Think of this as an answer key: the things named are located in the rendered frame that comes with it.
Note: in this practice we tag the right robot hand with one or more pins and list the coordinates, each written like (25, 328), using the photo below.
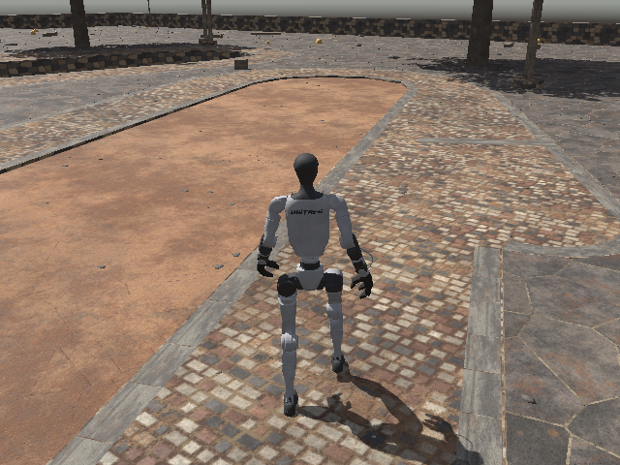
(367, 284)

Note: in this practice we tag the robot left upper arm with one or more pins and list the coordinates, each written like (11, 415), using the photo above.
(276, 206)

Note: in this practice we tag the robot right foot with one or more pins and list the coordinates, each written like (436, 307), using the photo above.
(337, 365)

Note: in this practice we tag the robot right forearm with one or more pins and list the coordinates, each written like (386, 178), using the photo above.
(357, 259)

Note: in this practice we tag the robot torso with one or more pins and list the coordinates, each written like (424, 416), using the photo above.
(308, 232)

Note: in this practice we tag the robot right upper arm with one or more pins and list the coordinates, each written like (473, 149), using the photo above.
(343, 220)

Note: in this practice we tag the left robot hand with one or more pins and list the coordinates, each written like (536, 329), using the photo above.
(263, 272)

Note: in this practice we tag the robot left forearm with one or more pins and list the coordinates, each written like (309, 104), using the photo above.
(264, 252)

